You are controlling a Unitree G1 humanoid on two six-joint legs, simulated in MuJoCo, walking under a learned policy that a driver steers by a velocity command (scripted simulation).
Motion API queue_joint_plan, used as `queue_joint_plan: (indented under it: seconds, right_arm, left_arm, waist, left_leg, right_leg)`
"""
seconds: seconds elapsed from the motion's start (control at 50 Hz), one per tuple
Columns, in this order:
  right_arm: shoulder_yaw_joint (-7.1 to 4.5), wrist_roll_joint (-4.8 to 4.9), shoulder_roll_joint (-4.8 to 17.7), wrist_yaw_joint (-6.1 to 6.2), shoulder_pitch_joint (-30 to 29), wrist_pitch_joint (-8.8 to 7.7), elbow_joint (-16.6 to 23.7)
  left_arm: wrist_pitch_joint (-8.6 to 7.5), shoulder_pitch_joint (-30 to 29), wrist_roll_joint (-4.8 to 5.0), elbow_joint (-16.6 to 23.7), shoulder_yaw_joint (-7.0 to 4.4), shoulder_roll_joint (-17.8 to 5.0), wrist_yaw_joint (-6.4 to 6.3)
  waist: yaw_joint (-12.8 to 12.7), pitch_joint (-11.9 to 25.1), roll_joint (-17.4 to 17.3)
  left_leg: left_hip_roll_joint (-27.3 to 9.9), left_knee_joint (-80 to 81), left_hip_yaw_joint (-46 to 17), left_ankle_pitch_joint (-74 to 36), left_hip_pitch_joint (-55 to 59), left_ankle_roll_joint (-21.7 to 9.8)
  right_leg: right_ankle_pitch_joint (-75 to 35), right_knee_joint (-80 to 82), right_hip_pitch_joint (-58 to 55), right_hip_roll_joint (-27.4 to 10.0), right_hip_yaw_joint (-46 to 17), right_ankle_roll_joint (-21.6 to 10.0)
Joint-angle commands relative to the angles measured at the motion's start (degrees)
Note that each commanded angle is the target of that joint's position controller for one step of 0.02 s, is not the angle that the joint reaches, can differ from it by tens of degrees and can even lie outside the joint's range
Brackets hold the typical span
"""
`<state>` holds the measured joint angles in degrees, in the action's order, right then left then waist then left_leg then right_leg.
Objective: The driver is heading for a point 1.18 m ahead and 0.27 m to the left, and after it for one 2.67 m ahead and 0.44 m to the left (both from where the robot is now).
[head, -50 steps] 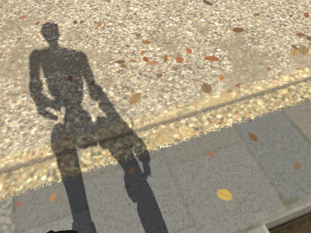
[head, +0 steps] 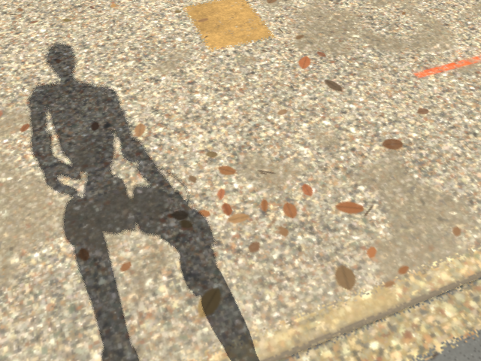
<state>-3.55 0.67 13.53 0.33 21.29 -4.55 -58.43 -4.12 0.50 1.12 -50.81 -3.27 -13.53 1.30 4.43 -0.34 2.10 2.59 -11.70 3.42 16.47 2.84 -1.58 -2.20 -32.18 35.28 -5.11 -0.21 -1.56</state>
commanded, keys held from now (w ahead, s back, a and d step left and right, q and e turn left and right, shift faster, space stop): w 1.00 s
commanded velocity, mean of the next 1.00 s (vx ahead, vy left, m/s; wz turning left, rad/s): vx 0.50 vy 0.00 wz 0.00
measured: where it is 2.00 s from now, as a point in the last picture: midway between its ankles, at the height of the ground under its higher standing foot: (206, 167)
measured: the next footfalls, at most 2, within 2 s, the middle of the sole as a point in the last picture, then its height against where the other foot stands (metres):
right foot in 0.08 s outside the picture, level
left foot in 0.64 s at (197, 341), level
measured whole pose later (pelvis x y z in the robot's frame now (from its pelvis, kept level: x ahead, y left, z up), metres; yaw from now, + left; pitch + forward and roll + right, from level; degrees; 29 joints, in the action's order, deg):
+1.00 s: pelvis +0.57 +0.02 +0.01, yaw +0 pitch +1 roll +1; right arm -3.2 0.1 13.1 0.0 20.1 -5.1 -57.7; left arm -4.0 4.2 0.6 -52.3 -4.4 -14.9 -0.1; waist 3.6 0.1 2.1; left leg 3.3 -12.1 3.5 11.3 -2.4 -3.4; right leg -2.4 -40.8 39.5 -7.7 -2.0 -0.5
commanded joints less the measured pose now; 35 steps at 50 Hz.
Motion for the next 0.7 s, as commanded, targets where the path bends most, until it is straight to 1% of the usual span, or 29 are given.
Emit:
queue_joint_plan:
  seconds: [0.02,0.04,0.06,0.08,0.1,0.12,0.14,0.16,0.18,0.2,0.22,0.24,0.26,0.3,0.34,0.36,0.4,0.44,0.5,0.52,0.56,0.58,0.6,0.62,0.64,0.66,0.68,0.7]
  right_arm:
    - [-2.26,0.27,10.0,0.59,1.8,0.52,0.7]
    - [-2.41,0.29,10.5,0.66,0.6,0.78,1.0]
    - [-2.31,0.44,10.3,0.71,-0.9,1.09,1.3]
    - [-1.64,0.13,8.6,0.72,-1.2,1.26,2.0]
    - [-0.18,-0.81,4.2,0.4,3.5,0.73,3.1]
    - [1.07,-0.63,0.7,-0.06,5.6,-0.7,2.6]
    - [-0.52,1.06,6.6,-0.4,0.2,-1.79,3.4]
    - [-0.88,1.85,8.3,-0.38,-4.5,-2.37,4.9]
    - [-1.13,1.39,8.2,0.05,-6.7,-2.36,5.1]
    - [-1.53,0.76,7.6,0.37,-6.6,-1.78,4.9]
    - [-1.54,0.57,6.3,0.41,-5.2,-0.97,4.5]
    - [-1.45,0.53,4.9,0.45,-4.3,-0.32,4.3]
    - [-1.44,0.43,4.4,0.54,-4.5,0.14,4.3]
    - [-1.66,-0.01,4.8,0.63,-8.4,0.53,5.9]
    - [-1.71,-0.44,4.6,0.46,-12.3,0.44,7.2]
    - [-1.62,-0.46,4.3,0.24,-13.9,0.32,7.7]
    - [-1.25,-0.28,3.5,-0.23,-17.7,0.08,8.7]
    - [-0.78,-0.01,3.0,-0.69,-21.8,-0.05,9.8]
    - [-0.32,0.44,3.1,-1.53,-26.1,-0.35,11.6]
    - [-0.22,0.52,3.3,-1.9,-27.2,-0.53,12.2]
    - [-0.32,0.63,4.2,-2.55,-27.3,-0.91,13.0]
    - [-0.65,0.69,5.2,-2.71,-25.5,-1.05,12.8]
    - [-1.32,0.58,6.6,-2.69,-21.9,-1.17,11.9]
    - [-2.5,0.42,8.6,-2.41,-14.2,-1.27,9.6]
    - [-3.82,-0.07,11.9,-1.92,-3.5,-1.27,6.7]
    - [-5.24,-0.85,17.7,-1.6,4.3,-0.97,5.0]
    - [-3.83,-0.25,13.9,-1.7,4.8,-0.81,4.7]
    - [-2.75,0.1,10.9,-1.61,-0.1,-0.98,5.4]
  left_arm:
    - [-1.36,-5.4,0.25,4.9,-0.84,-5.1,0.95]
    - [-1.52,-2.5,0.22,4.2,-1.37,-6.2,1.03]
    - [-1.6,3.9,-0.02,2.3,-2.36,-7.8,0.94]
    - [-1.61,14.3,-0.31,-0.9,-3.88,-10.9,0.57]
    - [-1.52,23.2,-1.38,-2.6,-5.18,-16.2,0.11]
    - [-1.35,25.2,-0.83,-3.3,-4.56,-15.5,0.43]
    - [-1.54,22.1,-0.25,-3.0,-3.24,-11.4,0.4]
    - [-1.69,16.7,-0.22,-1.7,-2.57,-9.4,0.26]
    - [-1.76,12.5,-0.86,-0.9,-1.97,-7.7,0.32]
    - [-1.95,10.1,-1.53,-0.6,-1.47,-6.1,0.5]
    - [-2.06,9.4,-1.89,-0.9,-1.1,-5.0,0.64]
    - [-2.14,9.8,-1.76,-1.3,-1.08,-5.0,0.62]
    - [-2.26,10.8,-1.58,-1.8,-1.21,-5.7,0.39]
    - [-2.39,13.0,-1.48,-2.7,-1.57,-7.5,-0.43]
    - [-2.13,15.1,-1.34,-3.4,-1.59,-8.0,-1.17]
    - [-1.98,15.8,-1.24,-3.7,-1.51,-7.9,-1.41]
    - [-1.82,17.4,-0.96,-4.1,-1.44,-8.1,-1.69]
    - [-1.68,19.8,-0.63,-5.1,-1.48,-8.3,-1.84]
    - [-0.83,22.8,-0.4,-6.6,-1.78,-8.9,-1.93]
    - [-0.48,23.5,-0.31,-7.0,-1.93,-9.0,-2.03]
    - [0.12,23.4,-0.13,-7.4,-2.34,-9.6,-2.27]
    - [0.38,22.6,-0.12,-7.3,-2.55,-10.1,-2.35]
    - [0.61,21.3,-0.08,-7.0,-2.73,-10.7,-2.4]
    - [0.93,20.0,0.07,-6.7,-2.55,-10.2,-2.36]
    - [1.02,19.9,-0.43,-5.8,-1.79,-8.5,-2.32]
    - [0.03,26.5,-1.04,-5.0,0.17,-2.1,-1.67]
    - [-1.55,25.1,-0.56,-5.6,0.29,-2.7,-1.25]
    - [-2.61,19.8,1.13,-4.0,-1.13,-7.8,-0.94]
  waist:
    - [-1.7,-4.1,-6.5]
    - [-3.6,-2.3,-7.3]
    - [-7.2,1.4,-7.4]
    - [-11.3,7.9,-5.7]
    - [-11.2,17.2,4.3]
    - [-10.3,22.5,13.4]
    - [-10.8,16.4,8.8]
    - [-9.7,9.4,6.1]
    - [-8.0,5.6,2.0]
    - [-6.0,3.1,1.8]
    - [-4.4,2.8,2.8]
    - [-3.7,2.5,3.0]
    - [-3.5,1.6,2.7]
    - [-3.8,-0.3,1.3]
    - [-4.7,-1.2,0.8]
    - [-5.0,-1.5,1.0]
    - [-6.1,-2.3,1.4]
    - [-7.5,-3.4,1.2]
    - [-8.8,-4.9,1.0]
    - [-8.9,-5.2,1.0]
    - [-7.9,-4.9,1.7]
    - [-6.6,-3.7,2.4]
    - [-4.3,-1.2,3.4]
    - [-0.2,3.2,3.3]
    - [3.6,10.6,0.9]
    - [2.1,19.9,-12.3]
    - [2.4,23.5,-15.9]
    - [2.0,15.4,-12.9]
  left_leg:
    - [-18.2,-1.0,-7.3,-23.4,1.5,-8.3]
    - [-18.0,-4.3,-6.7,-31.2,1.7,-7.6]
    - [-16.1,-11.5,-4.9,-40.4,0.4,-6.5]
    - [-12.8,-23.9,-2.5,-40.3,-5.8,-4.7]
    - [-6.2,-46.1,0.3,-20.4,-25.8,-1.1]
    - [1.2,-58.8,-6.0,16.9,-39.3,0.3]
    - [-2.5,-64.5,-10.2,16.0,-45.7,-1.0]
    - [-5.7,-63.7,-8.3,10.3,-47.7,-2.0]
    - [-8.3,-60.8,-7.1,5.0,-45.2,-2.1]
    - [-10.2,-57.5,-7.3,1.7,-41.7,-2.1]
    - [-11.2,-55.6,-7.6,-0.1,-38.1,-2.0]
    - [-11.5,-53.8,-7.3,-0.8,-36.7,-1.8]
    - [-11.7,-52.0,-7.0,-1.8,-36.9,-1.3]
    - [-12.0,-46.5,-6.7,-6.8,-40.7,-0.1]
    - [-11.8,-40.0,-6.5,-12.9,-43.5,0.9]
    - [-11.4,-36.6,-6.1,-16.1,-43.4,1.1]
    - [-10.0,-29.8,-4.8,-21.2,-41.6,1.2]
    - [-8.8,-24.9,-3.6,-23.4,-40.5,1.2]
    - [-8.0,-20.8,-3.4,-21.4,-42.4,0.5]
    - [-7.9,-19.6,-3.6,-19.9,-43.1,0.0]
    - [-7.3,-17.9,-3.4,-15.9,-41.8,-1.4]
    - [-6.3,-17.3,-2.8,-13.8,-38.4,-2.2]
    - [-4.5,-17.0,-1.2,-12.2,-32.2,-3.1]
    - [-2.5,-15.7,0.5,-12.9,-21.7,-4.6]
    - [-6.6,-18.1,-4.0,-14.3,-4.4,-7.1]
    - [-21.9,-15.8,-29.7,-6.6,19.4,-16.4]
    - [-25.5,-6.6,-45.4,-1.8,22.1,-18.3]
    - [-23.5,-5.9,-38.0,0.8,15.7,-15.0]
  right_leg:
    - [4.8,2.5,0.7,0.8,0.5,-1.9]
    - [6.6,3.1,-4.4,2.3,1.8,-2.8]
    - [6.5,4.3,-13.7,4.4,3.7,-4.1]
    - [5.0,3.1,-29.0,3.4,2.2,-6.1]
    - [8.5,3.2,-51.5,-11.1,-18.4,-13.1]
    - [17.5,13.0,-59.5,-17.9,-40.2,-17.8]
    - [23.2,14.9,-55.0,-15.8,-36.6,-14.9]
    - [20.7,16.0,-46.7,-14.2,-28.7,-12.7]
    - [16.1,17.8,-38.1,-12.2,-22.7,-11.7]
    - [12.2,19.7,-31.4,-10.2,-18.2,-10.9]
    - [10.7,21.4,-27.7,-8.9,-15.5,-10.6]
    - [9.6,22.7,-25.9,-8.3,-13.7,-10.9]
    - [7.9,23.9,-24.7,-8.1,-12.0,-11.3]
    - [4.9,25.4,-25.0,-8.1,-10.0,-11.9]
    - [2.1,25.9,-26.7,-7.6,-8.0,-11.3]
    - [1.2,25.9,-27.1,-6.9,-6.5,-10.7]
    - [0.9,26.2,-27.2,-5.5,-3.9,-9.7]
    - [1.9,26.4,-28.6,-5.6,-2.9,-9.3]
    - [0.8,24.5,-34.8,-7.7,-2.9,-9.4]
    - [-0.3,23.4,-37.0,-8.7,-3.1,-9.3]
    - [-4.7,20.7,-40.2,-10.4,-3.4,-8.6]
    - [-9.8,18.7,-41.0,-10.6,-3.2,-7.9]
    - [-19.5,14.5,-41.0,-10.1,-2.5,-7.2]
    - [-27.0,5.7,-39.4,-7.6,-0.4,-5.9]
    - [-21.0,-8.2,-30.3,-4.7,1.6,-4.1]
    - [3.9,-32.0,-6.3,4.7,3.8,0.3]
    - [34.7,-41.8,2.6,8.3,-4.5,0.2]
    - [32.9,-46.0,8.1,4.5,-6.5,-1.1]
Keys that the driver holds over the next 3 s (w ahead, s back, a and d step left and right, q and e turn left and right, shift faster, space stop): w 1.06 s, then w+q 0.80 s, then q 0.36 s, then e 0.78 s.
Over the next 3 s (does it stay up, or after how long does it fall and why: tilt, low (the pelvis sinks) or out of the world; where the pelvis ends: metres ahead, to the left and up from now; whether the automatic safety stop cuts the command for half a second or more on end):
stays up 1.29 0.11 0.00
